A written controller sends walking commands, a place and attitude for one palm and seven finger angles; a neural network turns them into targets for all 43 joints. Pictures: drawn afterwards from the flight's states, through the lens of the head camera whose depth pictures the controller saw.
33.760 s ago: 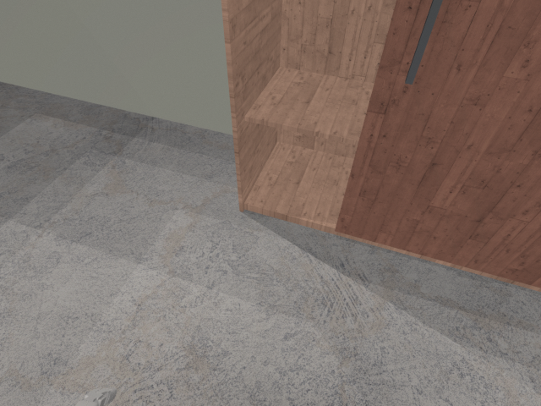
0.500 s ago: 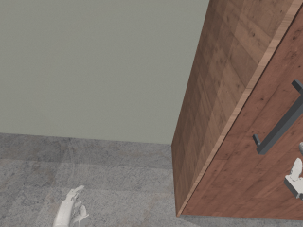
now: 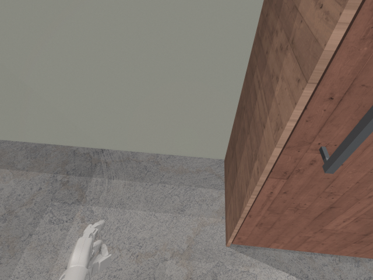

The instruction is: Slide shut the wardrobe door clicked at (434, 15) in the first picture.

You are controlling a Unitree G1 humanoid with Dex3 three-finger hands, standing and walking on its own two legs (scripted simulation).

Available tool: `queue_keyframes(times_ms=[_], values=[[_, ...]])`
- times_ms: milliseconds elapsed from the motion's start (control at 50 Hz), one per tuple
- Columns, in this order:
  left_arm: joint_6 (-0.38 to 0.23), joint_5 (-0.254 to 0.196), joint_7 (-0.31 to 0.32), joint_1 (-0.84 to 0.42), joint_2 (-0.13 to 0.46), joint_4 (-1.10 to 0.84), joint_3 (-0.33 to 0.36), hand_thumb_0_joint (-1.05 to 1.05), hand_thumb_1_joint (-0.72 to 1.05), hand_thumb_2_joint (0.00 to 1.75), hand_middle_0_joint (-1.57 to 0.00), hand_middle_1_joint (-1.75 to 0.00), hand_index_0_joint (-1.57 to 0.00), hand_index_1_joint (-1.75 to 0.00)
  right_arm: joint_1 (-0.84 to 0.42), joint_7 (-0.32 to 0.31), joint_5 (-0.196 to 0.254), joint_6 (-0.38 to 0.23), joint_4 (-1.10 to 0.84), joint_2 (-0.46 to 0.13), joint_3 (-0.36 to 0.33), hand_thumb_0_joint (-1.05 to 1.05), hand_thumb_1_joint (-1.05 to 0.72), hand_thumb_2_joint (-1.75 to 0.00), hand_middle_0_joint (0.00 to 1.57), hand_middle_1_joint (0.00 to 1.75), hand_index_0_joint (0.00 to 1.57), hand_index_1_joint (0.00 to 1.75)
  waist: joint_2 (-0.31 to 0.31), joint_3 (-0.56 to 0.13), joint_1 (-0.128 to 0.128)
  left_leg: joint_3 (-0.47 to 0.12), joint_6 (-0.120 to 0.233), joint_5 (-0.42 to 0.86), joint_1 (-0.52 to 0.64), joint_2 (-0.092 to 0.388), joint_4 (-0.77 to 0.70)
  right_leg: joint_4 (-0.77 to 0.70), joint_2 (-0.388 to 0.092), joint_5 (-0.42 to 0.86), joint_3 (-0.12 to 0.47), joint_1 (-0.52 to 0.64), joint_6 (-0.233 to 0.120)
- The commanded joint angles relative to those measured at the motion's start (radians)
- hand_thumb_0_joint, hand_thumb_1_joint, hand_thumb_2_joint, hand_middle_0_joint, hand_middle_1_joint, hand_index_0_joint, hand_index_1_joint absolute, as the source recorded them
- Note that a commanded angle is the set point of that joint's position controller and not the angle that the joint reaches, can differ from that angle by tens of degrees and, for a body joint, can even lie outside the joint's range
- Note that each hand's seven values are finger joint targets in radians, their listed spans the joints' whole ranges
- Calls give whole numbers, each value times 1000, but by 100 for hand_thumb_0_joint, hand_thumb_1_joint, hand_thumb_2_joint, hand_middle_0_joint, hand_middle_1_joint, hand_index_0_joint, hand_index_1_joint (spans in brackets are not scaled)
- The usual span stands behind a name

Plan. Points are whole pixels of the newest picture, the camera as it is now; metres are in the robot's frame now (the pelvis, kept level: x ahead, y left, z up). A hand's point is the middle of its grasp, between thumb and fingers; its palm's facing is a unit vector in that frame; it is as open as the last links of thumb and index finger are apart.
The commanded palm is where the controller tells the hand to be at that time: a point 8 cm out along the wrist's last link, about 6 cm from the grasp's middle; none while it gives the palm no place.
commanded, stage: step back with the hand held close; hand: right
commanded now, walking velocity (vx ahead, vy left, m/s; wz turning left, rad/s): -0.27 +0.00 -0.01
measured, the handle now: (352, 128) +0.38 -0.30 +0.16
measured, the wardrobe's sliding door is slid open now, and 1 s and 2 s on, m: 0.00 0.00 0.00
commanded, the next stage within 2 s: stop stepping back and stand still in 0.60 s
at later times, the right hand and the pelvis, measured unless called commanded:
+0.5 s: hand out of the picture +0.08 -0.31 +0.17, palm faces +0.48 +0.73 -0.49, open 7.4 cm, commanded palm +0.02 -0.33 +0.18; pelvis -0.12 -0.03 -0.01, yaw -1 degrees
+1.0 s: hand out of the picture -0.08 -0.32 +0.16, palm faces +0.52 +0.75 -0.40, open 7.4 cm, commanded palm -0.14 -0.34 +0.18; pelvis -0.27 -0.04 +0.00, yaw -2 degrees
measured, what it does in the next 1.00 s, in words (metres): walks backwards: right foot, then left foot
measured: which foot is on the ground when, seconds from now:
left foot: down 0.00-0.40, up 0.42-0.68, down 0.70-1.00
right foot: down 0.00-0.22, up 0.24-0.36, down 0.38-0.70, up 0.72-0.94, down 0.96-1.00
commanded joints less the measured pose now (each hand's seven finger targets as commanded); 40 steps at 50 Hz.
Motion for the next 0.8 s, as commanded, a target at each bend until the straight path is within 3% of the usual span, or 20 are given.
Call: queue_keyframes(times_ms=[0,80,120,180,240,300,340,360,380,400,420,460,500,560,640,660,700,720,740,780], values=[[-66,6,-2,-68,127,-158,47,0,90,90,-20,-30,-20,-30,-55,-28,-7,-62,-174,-126,-126,0,-90,-90,20,30,20,30,-160,-152,-5,-28,-5,-22,125,11,128,-197,-246,307,198,-82,-42],[-88,6,-16,-51,135,-144,50,0,90,90,-20,-30,-20,-30,-96,-27,-22,-62,-128,-95,-100,0,-90,-90,20,30,20,30,-150,-85,1,-39,-4,-75,158,9,160,-224,-271,59,219,-234,-78],[-91,2,-17,-55,137,-142,51,0,90,90,-20,-30,-20,-30,-122,-29,-23,-66,-136,-114,-109,0,-90,-90,20,30,20,30,-59,-80,4,-76,9,15,146,38,53,-155,-232,-14,201,-235,-64],[-89,-6,-26,-50,91,-130,37,0,90,90,-20,-30,-20,-30,-160,-31,-15,-76,-196,-139,-91,0,-90,-90,20,30,20,30,181,-167,26,-300,115,219,15,264,-160,141,-57,-58,53,-74,30],[-84,-5,-27,-82,80,-128,35,0,90,90,-20,-30,-20,-30,-112,-41,-14,-82,-262,-186,-138,0,-90,-90,20,30,20,30,145,-156,12,-320,193,280,-31,361,-199,407,-40,-228,80,-113,41],[-77,4,-19,-85,73,-129,17,0,90,90,-20,-30,-20,-30,-49,-56,-20,-89,-293,-200,-180,0,-90,-90,20,30,20,30,57,-138,23,-172,132,390,-32,279,-89,197,-76,-128,69,-56,47],[-73,3,-5,-73,85,-126,20,0,90,90,-20,-30,-20,-30,-22,-62,-14,-93,-289,-197,-193,0,-90,-90,20,30,20,30,-59,-146,28,-80,58,295,-16,168,29,-79,-85,90,52,12,46],[-81,4,2,-76,115,-142,32,0,90,90,-20,-30,-20,-30,-7,-64,-12,-103,-310,-189,-199,0,-90,-90,20,30,20,30,-223,-166,8,-30,6,145,-10,65,135,-163,-204,240,197,-15,1],[-92,2,2,-69,112,-154,41,0,90,90,-20,-30,-20,-30,1,-63,-8,-109,-304,-187,-206,0,-90,-90,20,30,20,30,-319,-169,-3,-3,-16,-121,-12,-1,233,-199,-297,354,274,-53,-45],[-107,-3,-5,-44,110,-139,52,0,90,90,-20,-30,-20,-30,21,-58,3,-112,-253,-174,-210,0,-90,-90,20,30,20,30,-278,-163,-3,-17,-8,-236,-20,-30,335,-215,-313,348,237,-69,-71],[-124,20,-3,-59,112,-132,52,0,90,90,-20,-30,-20,-30,9,-52,8,-117,-262,-192,-224,0,-90,-90,20,30,20,30,-337,-164,0,-33,-16,-295,-27,-30,457,-253,-354,259,307,-131,-108],[-141,24,-16,-31,114,-93,55,0,90,90,-20,-30,-20,-30,-51,-46,2,-111,-236,-129,-165,0,-90,-90,20,30,20,30,-206,-131,18,-57,-18,-281,-73,-30,502,-222,-357,368,289,-88,-123],[-158,4,-27,-31,123,-77,63,0,90,90,-20,-30,-20,-30,-83,-41,1,-93,-213,-96,-108,0,-90,-90,20,30,20,30,-142,-154,15,-33,-27,-263,-93,-25,402,-197,-331,370,233,17,-106],[-169,-4,-36,-46,123,-74,55,0,90,90,-20,-30,-20,-30,-96,-40,1,-62,-210,-71,-54,0,-90,-90,20,30,20,30,-187,-156,21,-10,-27,-270,-54,-31,242,-246,-309,195,234,50,-92],[-159,4,-39,-104,117,-92,45,0,90,90,-20,-30,-20,-30,-141,-41,4,-51,-253,-125,-92,0,-90,-90,20,30,20,30,-207,-149,5,16,12,-173,137,-26,-59,-297,-252,-135,197,-76,-37],[-151,4,-42,-110,107,-96,45,0,90,90,-20,-30,-20,-30,-147,-39,6,-55,-274,-150,-109,0,-90,-90,20,30,20,30,-142,-146,6,-22,48,-133,128,23,-184,-216,-191,-194,147,-84,2],[-131,2,-39,-113,69,-101,38,0,90,90,-20,-30,-20,-30,-123,-42,9,-58,-264,-247,-175,0,-90,-90,20,30,20,30,220,-114,-7,-401,195,-234,-103,363,-385,315,0,-196,-13,-83,104],[-131,17,-40,-92,100,-75,42,0,90,90,-20,-30,-20,-30,-109,-50,16,-72,-258,-276,-219,0,-90,-90,20,30,20,30,165,-136,-9,-346,232,-74,-142,403,-361,535,13,-220,44,-128,105],[-126,-6,-40,-65,90,-75,43,0,90,90,-20,-30,-20,-30,-44,-39,12,-54,-196,-209,-176,0,-90,-90,20,30,20,30,188,-161,3,-273,203,-72,-128,353,-301,599,-19,-198,94,-156,78],[-108,-5,-29,-102,75,-103,22,0,90,90,-20,-30,-20,-30,-18,-36,11,-44,-195,-188,-170,0,-90,-90,20,30,20,30,146,-120,30,-169,147,14,-67,263,-254,509,-53,-115,58,-189,71]])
